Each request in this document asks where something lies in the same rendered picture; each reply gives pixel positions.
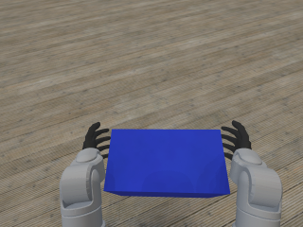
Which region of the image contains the robot right forearm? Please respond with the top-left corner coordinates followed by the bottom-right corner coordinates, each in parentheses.
top-left (229, 148), bottom-right (283, 227)

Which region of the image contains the right robot hand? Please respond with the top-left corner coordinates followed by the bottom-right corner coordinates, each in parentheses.
top-left (221, 120), bottom-right (252, 160)

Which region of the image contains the left robot hand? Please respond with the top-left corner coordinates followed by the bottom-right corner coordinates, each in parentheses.
top-left (82, 122), bottom-right (111, 159)

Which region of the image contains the carton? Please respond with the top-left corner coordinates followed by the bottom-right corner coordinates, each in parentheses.
top-left (103, 129), bottom-right (230, 199)

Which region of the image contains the robot left forearm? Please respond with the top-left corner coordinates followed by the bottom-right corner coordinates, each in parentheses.
top-left (59, 148), bottom-right (106, 227)

